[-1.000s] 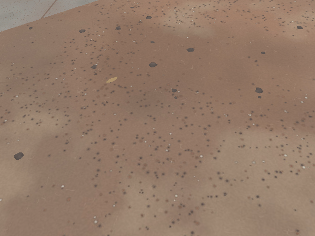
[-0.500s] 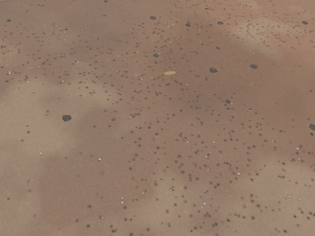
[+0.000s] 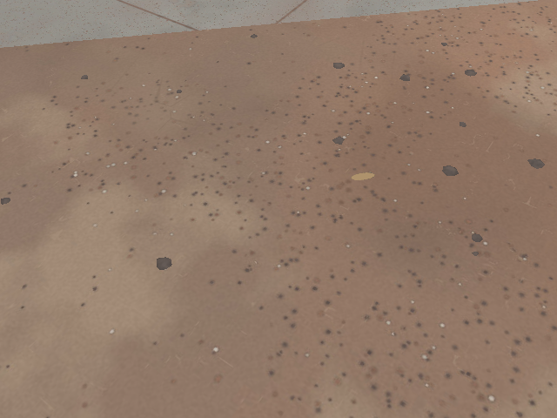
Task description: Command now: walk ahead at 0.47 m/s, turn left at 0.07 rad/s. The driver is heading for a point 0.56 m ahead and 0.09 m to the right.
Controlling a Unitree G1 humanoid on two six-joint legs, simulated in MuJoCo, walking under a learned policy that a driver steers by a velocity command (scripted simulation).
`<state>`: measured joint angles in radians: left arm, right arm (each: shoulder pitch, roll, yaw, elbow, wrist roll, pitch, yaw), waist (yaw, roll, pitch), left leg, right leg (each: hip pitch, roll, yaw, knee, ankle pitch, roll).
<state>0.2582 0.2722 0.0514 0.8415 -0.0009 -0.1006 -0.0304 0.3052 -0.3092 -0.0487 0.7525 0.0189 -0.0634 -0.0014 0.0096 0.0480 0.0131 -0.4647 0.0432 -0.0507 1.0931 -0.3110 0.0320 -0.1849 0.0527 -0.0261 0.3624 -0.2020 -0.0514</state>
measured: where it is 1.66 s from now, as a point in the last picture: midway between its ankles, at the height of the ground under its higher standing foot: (311, 381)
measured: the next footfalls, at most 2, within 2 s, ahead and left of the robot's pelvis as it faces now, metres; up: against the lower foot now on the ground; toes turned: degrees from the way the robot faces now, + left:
left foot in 0.32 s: +0.38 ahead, +0.14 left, +0.00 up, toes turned -1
right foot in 0.82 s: +0.60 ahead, -0.15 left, +0.00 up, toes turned -17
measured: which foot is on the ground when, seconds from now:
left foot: up 0.00-0.30, down 0.32-0.82, up 0.84-1.00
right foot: down 0.00-0.34, up 0.36-0.80, down 0.82-1.00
